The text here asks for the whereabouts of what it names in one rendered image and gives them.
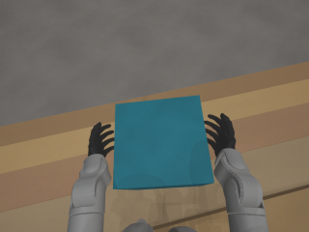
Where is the right robot hand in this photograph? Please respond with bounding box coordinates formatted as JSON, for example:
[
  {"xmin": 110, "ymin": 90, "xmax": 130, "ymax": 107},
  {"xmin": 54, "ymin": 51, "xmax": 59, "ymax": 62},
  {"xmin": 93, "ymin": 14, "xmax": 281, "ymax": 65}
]
[{"xmin": 204, "ymin": 113, "xmax": 236, "ymax": 157}]

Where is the left robot hand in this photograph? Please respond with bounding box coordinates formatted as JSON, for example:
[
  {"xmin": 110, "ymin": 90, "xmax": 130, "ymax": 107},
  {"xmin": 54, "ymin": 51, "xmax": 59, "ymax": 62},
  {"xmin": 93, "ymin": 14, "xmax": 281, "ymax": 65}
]
[{"xmin": 88, "ymin": 122, "xmax": 115, "ymax": 157}]

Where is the robot left forearm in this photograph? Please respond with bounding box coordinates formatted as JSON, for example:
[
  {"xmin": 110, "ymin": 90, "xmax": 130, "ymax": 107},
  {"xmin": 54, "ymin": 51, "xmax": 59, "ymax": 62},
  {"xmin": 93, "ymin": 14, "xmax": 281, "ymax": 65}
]
[{"xmin": 67, "ymin": 154, "xmax": 112, "ymax": 232}]

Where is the robot left shin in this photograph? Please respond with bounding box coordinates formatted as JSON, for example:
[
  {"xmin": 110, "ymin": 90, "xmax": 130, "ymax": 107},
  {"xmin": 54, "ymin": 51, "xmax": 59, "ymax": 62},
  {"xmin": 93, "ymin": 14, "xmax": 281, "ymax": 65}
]
[{"xmin": 137, "ymin": 218, "xmax": 148, "ymax": 224}]

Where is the robot left thigh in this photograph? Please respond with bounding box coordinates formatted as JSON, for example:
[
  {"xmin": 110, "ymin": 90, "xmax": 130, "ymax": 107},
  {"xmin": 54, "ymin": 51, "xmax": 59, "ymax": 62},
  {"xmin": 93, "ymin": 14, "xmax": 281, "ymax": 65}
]
[{"xmin": 123, "ymin": 222, "xmax": 154, "ymax": 232}]

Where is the robot right forearm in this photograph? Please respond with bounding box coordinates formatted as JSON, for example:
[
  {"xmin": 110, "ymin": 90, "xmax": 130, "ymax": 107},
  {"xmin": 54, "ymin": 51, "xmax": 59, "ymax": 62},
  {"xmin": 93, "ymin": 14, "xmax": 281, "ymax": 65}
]
[{"xmin": 213, "ymin": 148, "xmax": 269, "ymax": 232}]

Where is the carton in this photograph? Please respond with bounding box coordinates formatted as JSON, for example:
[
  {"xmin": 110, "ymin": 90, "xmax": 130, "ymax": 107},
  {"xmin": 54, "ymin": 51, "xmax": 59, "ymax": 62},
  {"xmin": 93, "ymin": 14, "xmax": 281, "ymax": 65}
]
[{"xmin": 113, "ymin": 95, "xmax": 214, "ymax": 190}]

